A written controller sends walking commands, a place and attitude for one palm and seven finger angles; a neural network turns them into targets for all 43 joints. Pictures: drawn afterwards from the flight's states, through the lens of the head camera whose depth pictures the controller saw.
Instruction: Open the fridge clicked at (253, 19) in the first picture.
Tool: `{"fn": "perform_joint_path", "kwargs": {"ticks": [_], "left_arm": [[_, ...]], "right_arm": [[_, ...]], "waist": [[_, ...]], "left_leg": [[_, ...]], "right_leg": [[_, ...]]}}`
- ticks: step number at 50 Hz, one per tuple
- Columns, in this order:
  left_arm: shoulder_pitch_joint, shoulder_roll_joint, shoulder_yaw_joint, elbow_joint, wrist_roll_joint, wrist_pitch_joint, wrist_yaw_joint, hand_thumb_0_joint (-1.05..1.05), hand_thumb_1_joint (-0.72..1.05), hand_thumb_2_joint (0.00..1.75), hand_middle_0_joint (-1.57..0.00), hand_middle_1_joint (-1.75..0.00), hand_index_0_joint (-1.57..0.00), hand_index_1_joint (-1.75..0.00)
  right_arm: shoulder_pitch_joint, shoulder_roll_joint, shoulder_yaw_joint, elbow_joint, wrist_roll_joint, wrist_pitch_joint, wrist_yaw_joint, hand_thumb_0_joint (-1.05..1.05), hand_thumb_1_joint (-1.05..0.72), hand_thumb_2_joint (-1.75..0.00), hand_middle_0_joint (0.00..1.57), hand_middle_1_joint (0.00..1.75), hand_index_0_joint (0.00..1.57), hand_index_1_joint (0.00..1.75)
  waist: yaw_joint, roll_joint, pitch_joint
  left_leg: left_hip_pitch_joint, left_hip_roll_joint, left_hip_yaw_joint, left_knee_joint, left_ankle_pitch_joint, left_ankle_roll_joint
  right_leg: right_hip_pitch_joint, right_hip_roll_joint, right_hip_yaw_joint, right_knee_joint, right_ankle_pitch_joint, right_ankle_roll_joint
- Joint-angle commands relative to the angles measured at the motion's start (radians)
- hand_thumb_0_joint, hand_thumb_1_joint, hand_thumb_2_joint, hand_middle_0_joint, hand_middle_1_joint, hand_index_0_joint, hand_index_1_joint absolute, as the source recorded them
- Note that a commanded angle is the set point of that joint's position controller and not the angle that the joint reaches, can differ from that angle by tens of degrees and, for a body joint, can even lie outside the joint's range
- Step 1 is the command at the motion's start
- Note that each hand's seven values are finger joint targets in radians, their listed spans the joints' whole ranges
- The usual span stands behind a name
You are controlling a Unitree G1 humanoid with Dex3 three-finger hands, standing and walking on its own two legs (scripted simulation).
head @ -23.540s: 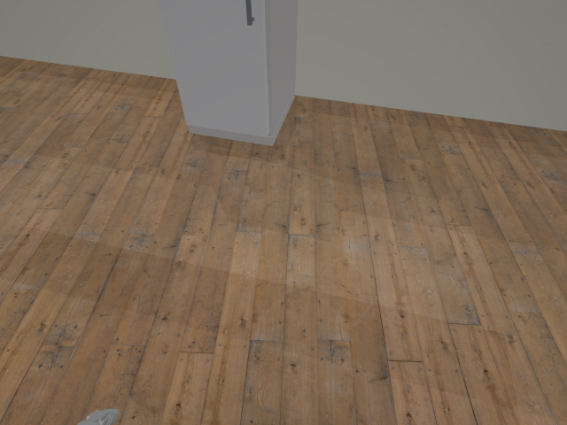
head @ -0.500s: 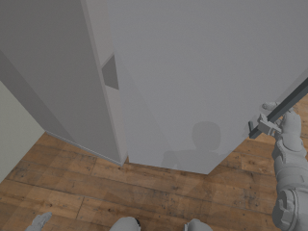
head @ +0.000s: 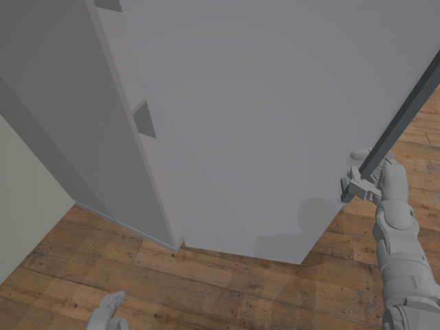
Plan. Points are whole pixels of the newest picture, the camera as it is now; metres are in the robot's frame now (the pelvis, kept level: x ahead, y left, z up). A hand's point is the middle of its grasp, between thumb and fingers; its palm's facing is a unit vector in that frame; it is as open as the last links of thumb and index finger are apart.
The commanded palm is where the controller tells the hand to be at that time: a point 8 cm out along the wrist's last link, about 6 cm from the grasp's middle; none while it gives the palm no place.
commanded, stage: stop walking and hold the door back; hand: right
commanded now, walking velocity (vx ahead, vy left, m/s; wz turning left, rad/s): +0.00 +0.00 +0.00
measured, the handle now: (390, 123) +0.45 -0.23 +0.16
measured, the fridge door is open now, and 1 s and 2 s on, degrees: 74 75 73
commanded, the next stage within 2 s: loosen the grip on the handle in 0.32 s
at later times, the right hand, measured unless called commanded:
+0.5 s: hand (355, 182) +0.40 -0.20 +0.05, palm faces +0.18 +0.96 -0.20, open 5.6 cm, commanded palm +0.36 -0.26 +0.06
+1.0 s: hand (360, 187) +0.41 -0.23 +0.02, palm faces +0.20 +0.96 -0.22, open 13.6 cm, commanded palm +0.37 -0.27 +0.05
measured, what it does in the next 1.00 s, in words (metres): stands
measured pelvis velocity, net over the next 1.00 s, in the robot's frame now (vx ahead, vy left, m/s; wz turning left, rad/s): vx -0.01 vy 0.02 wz -0.04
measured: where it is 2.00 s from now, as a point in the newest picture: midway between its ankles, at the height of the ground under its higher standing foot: outside the picture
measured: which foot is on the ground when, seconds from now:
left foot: down 0.00-1.00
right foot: down 0.00-1.00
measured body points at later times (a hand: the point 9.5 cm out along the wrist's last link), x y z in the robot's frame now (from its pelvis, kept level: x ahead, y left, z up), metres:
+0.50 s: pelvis -0.03 +0.02 +0.00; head +0.01 +0.01 +0.45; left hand +0.03 +0.30 -0.11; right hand +0.38 -0.25 +0.07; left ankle +0.01 +0.14 -0.73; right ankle -0.01 -0.10 -0.73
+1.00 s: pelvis -0.01 +0.02 -0.01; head +0.05 +0.01 +0.43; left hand +0.07 +0.29 -0.12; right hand +0.39 -0.28 +0.04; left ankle +0.01 +0.14 -0.73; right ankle -0.01 -0.10 -0.73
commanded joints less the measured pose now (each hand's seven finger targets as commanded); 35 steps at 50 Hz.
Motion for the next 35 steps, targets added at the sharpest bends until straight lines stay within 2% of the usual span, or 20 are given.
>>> {"fn": "perform_joint_path", "kwargs": {"ticks": [1,5,9,11,12,14,17,20,21,22,23,24,25,26,27,28,30,32,33,35], "left_arm": [[0.020,0.199,0.073,-0.101,0.001,-0.031,0.022,0.00,0.90,0.90,-0.20,-0.30,-0.20,-0.30],[0.036,0.208,0.078,-0.088,-0.003,-0.031,0.030,0.00,0.90,0.90,-0.20,-0.30,-0.20,-0.30],[0.057,0.222,0.082,-0.060,-0.005,-0.032,0.037,0.00,0.90,0.90,-0.20,-0.30,-0.20,-0.30],[0.067,0.224,0.085,-0.054,-0.006,-0.037,0.038,0.00,0.90,0.90,-0.20,-0.30,-0.20,-0.30],[0.074,0.231,0.087,-0.048,-0.008,-0.038,0.038,0.00,0.90,0.90,-0.20,-0.30,-0.20,-0.30],[0.078,0.234,0.088,-0.043,-0.011,-0.036,0.040,0.00,0.90,0.90,-0.20,-0.30,-0.20,-0.30],[0.077,0.226,0.088,-0.047,-0.011,-0.040,0.038,0.00,0.90,0.90,-0.20,-0.30,-0.20,-0.30],[0.076,0.231,0.087,-0.049,-0.012,-0.036,0.037,0.00,0.90,0.90,-0.20,-0.30,-0.20,-0.30],[0.164,0.232,0.179,-0.110,0.023,-0.065,-0.003,0.00,0.90,0.90,-0.20,-0.30,-0.20,-0.30],[0.040,0.237,0.114,-0.117,0.009,-0.116,-0.023,0.00,0.90,0.90,-0.20,-0.30,-0.20,-0.30],[0.119,0.241,0.142,-0.118,-0.011,-0.138,-0.032,0.00,0.90,0.90,-0.20,-0.30,-0.20,-0.30],[0.140,0.241,0.124,-0.049,-0.001,-0.128,-0.040,0.00,0.90,0.90,-0.20,-0.30,-0.20,-0.30],[0.112,0.240,0.113,-0.064,0.005,-0.115,-0.052,0.00,0.90,0.90,-0.20,-0.30,-0.20,-0.30],[0.099,0.237,0.111,-0.085,0.009,-0.112,-0.059,0.00,0.90,0.90,-0.20,-0.30,-0.20,-0.30],[0.093,0.230,0.107,-0.104,0.007,-0.112,-0.065,0.00,0.90,0.90,-0.20,-0.30,-0.20,-0.30],[0.100,0.235,0.111,-0.115,0.010,-0.110,-0.068,0.00,0.90,0.90,-0.20,-0.30,-0.20,-0.30],[0.100,0.238,0.106,-0.134,-0.005,-0.106,-0.065,0.00,0.90,0.90,-0.20,-0.30,-0.20,-0.30],[0.106,0.235,0.104,-0.133,-0.011,-0.109,-0.060,0.00,0.90,0.90,-0.20,-0.30,-0.20,-0.30],[0.118,0.236,0.106,-0.128,-0.013,-0.108,-0.059,0.00,0.90,0.90,-0.20,-0.30,-0.20,-0.30],[0.133,0.232,0.106,-0.119,-0.012,-0.108,-0.057,0.00,0.90,0.90,-0.20,-0.30,-0.20,-0.30]], "right_arm": [[-0.232,-0.325,-0.111,-0.120,0.019,-0.045,-0.053,0.00,-0.90,-0.90,0.45,1.40,0.45,1.40],[-0.315,-0.306,-0.067,-0.097,0.020,-0.039,-0.056,0.00,-0.90,-0.90,0.45,1.40,0.45,1.40],[-0.378,-0.324,-0.060,-0.002,0.022,-0.031,-0.061,0.00,-0.90,-0.90,0.45,1.40,0.45,1.40],[-0.422,-0.316,-0.043,0.027,0.019,-0.029,-0.059,0.00,-0.90,-0.90,0.45,1.40,0.45,1.40],[-0.423,-0.331,-0.054,0.050,0.021,-0.025,-0.060,0.00,-0.90,-0.90,0.45,1.40,0.45,1.40],[-0.425,-0.341,-0.059,0.062,0.025,-0.021,-0.061,0.00,-0.90,-0.90,0.45,1.40,0.45,1.40],[-0.433,-0.307,-0.033,0.065,0.025,-0.018,-0.057,0.00,-0.90,-0.90,0.45,1.40,0.45,1.40],[-0.397,-0.336,-0.059,0.078,0.027,-0.013,-0.060,0.00,-0.90,-0.90,0.45,1.40,0.45,1.40],[-0.978,-0.783,-0.340,-0.269,-0.103,-0.071,-0.035,0.00,-0.90,-0.90,0.45,1.40,0.45,1.40],[-0.806,-0.381,-0.068,0.124,-0.087,0.037,0.036,0.00,-0.78,-0.84,0.45,1.40,0.45,1.40],[-0.695,-0.279,-0.047,0.032,-0.025,0.052,0.068,0.00,-0.66,-0.78,0.45,1.40,0.45,1.40],[-0.574,-0.354,-0.182,0.132,-0.026,0.048,0.064,0.00,-0.54,-0.73,0.45,1.40,0.45,1.40],[-0.562,-0.373,-0.172,0.091,-0.008,0.032,0.055,0.00,-0.42,-0.67,0.45,1.40,0.45,1.40],[-0.563,-0.354,-0.133,0.061,-0.027,0.013,0.047,0.00,-0.30,-0.61,0.45,1.40,0.45,1.40],[-0.545,-0.313,-0.081,0.058,-0.043,0.003,0.043,0.00,-0.17,-0.55,0.45,1.40,0.45,1.40],[-0.566,-0.321,-0.081,0.041,-0.049,-0.009,0.042,0.00,-0.05,-0.49,0.45,1.40,0.45,1.40],[-0.580,-0.349,-0.090,0.029,-0.028,-0.012,0.049,0.00,0.19,-0.37,0.45,1.40,0.45,1.40],[-0.651,-0.333,-0.071,0.001,-0.009,-0.004,0.053,0.00,0.43,-0.26,0.44,1.38,0.44,1.38],[-0.668,-0.360,-0.083,-0.009,-0.007,-0.004,0.053,0.00,0.55,-0.20,0.42,1.37,0.42,1.37],[-0.704,-0.370,-0.079,-0.051,-0.015,-0.007,0.048,0.00,0.55,-0.20,0.40,1.33,0.40,1.33]], "waist": [[-0.074,-0.058,-0.294],[-0.069,-0.085,-0.274],[-0.067,-0.055,-0.244],[-0.063,-0.024,-0.254],[-0.064,-0.004,-0.261],[-0.063,0.000,-0.277],[-0.060,0.008,-0.288],[-0.065,0.010,-0.288],[-0.071,0.114,-0.240],[0.037,0.154,-0.470],[-0.013,0.050,-0.490],[-0.018,-0.073,-0.382],[-0.021,-0.078,-0.293],[-0.011,-0.041,-0.277],[-0.008,-0.032,-0.259],[0.004,0.062,-0.285],[-0.003,0.074,-0.322],[0.010,0.043,-0.346],[0.010,0.027,-0.356],[0.014,-0.025,-0.404]], "left_leg": [[0.128,0.031,-0.009,-0.007,0.253,0.018],[0.120,0.046,-0.038,-0.029,0.212,0.027],[0.093,0.054,-0.062,-0.066,0.129,0.027],[0.080,0.066,-0.080,-0.087,0.110,0.032],[0.076,0.070,-0.090,-0.098,0.100,0.035],[0.084,0.075,-0.094,-0.103,0.115,0.037],[0.091,0.076,-0.090,-0.103,0.155,0.035],[0.114,0.075,-0.085,-0.098,0.179,0.035],[0.110,0.059,-0.089,-0.137,0.191,0.041],[0.135,-0.035,0.025,-0.006,0.378,0.074],[0.079,-0.023,0.061,0.006,0.320,0.069],[-0.042,-0.026,0.046,-0.023,0.218,0.061],[-0.078,-0.023,0.029,-0.047,0.114,0.055],[-0.100,-0.019,0.018,-0.054,0.022,0.053],[-0.130,-0.018,0.009,-0.058,-0.054,0.053],[-0.109,-0.015,0.010,-0.059,-0.072,0.050],[-0.104,-0.010,-0.021,-0.069,-0.161,0.043],[-0.111,-0.013,-0.033,-0.066,-0.164,0.037],[-0.108,-0.010,-0.038,-0.062,-0.156,0.038],[-0.108,-0.020,-0.031,-0.036,-0.106,0.039]], "right_leg": [[0.082,-0.161,0.175,-0.107,0.451,-0.011],[0.032,-0.132,0.146,-0.118,0.275,0.005],[-0.005,-0.114,0.140,-0.122,0.158,0.003],[0.003,-0.102,0.135,-0.104,0.140,0.009],[0.007,-0.096,0.136,-0.097,0.138,0.010],[0.021,-0.098,0.140,-0.096,0.155,0.009],[0.036,-0.099,0.134,-0.091,0.193,0.013],[0.020,-0.104,0.143,-0.099,0.214,0.014],[0.024,-0.082,0.046,-0.080,0.129,-0.007],[0.018,0.038,0.056,-0.172,0.338,-0.030],[0.076,0.027,0.049,-0.099,0.411,0.001],[0.068,0.029,0.057,-0.073,0.311,0.014],[-0.004,0.035,0.059,-0.075,0.156,0.010],[-0.054,0.038,0.057,-0.080,0.051,0.000],[-0.089,0.040,0.056,-0.079,-0.022,-0.008],[-0.105,0.038,0.062,-0.065,-0.035,-0.014],[-0.131,0.045,0.052,-0.054,-0.083,-0.020],[-0.131,0.050,0.053,-0.037,-0.087,-0.023],[-0.131,0.047,0.059,-0.027,-0.081,-0.023],[-0.109,0.045,0.070,-0.018,-0.046,-0.023]]}}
